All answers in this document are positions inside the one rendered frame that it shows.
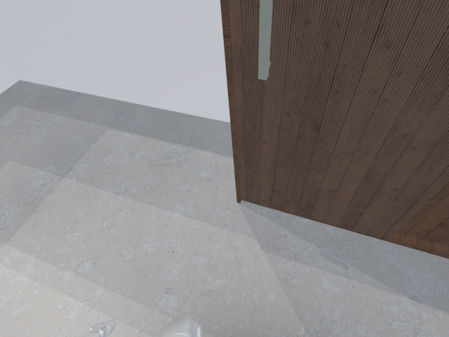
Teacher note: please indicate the left robot hand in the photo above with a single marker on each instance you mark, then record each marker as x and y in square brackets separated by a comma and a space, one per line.
[101, 329]

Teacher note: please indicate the left robot thigh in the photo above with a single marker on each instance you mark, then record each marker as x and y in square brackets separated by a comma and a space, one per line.
[182, 327]

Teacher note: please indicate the handle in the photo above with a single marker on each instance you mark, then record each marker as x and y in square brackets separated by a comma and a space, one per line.
[265, 29]

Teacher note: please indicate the wardrobe door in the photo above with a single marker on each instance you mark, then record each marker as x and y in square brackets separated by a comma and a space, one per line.
[431, 222]
[351, 126]

